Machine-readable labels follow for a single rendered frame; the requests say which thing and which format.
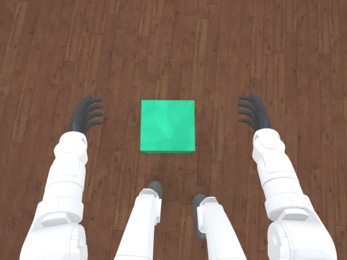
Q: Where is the robot left forearm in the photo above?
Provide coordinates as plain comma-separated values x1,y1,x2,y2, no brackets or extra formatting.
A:
20,132,88,260

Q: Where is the robot left upper arm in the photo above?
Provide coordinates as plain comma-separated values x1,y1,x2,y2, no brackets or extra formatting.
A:
22,223,88,260

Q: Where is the right robot hand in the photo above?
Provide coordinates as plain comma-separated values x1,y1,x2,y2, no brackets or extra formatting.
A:
237,93,272,133

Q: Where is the robot right upper arm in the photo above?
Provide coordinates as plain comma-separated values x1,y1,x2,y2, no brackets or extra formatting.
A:
267,220,336,260

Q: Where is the robot left thigh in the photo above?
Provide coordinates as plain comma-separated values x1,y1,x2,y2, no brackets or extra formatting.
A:
114,194,162,260

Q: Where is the robot right forearm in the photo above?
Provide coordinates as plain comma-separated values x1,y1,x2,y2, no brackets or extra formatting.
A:
252,128,337,260

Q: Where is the carton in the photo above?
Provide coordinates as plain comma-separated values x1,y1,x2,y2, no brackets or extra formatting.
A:
140,100,195,153

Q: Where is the robot left foot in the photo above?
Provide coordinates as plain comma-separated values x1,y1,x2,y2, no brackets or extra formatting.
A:
148,181,163,224

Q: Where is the left robot hand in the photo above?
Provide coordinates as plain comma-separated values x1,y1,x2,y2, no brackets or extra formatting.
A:
68,95,104,136

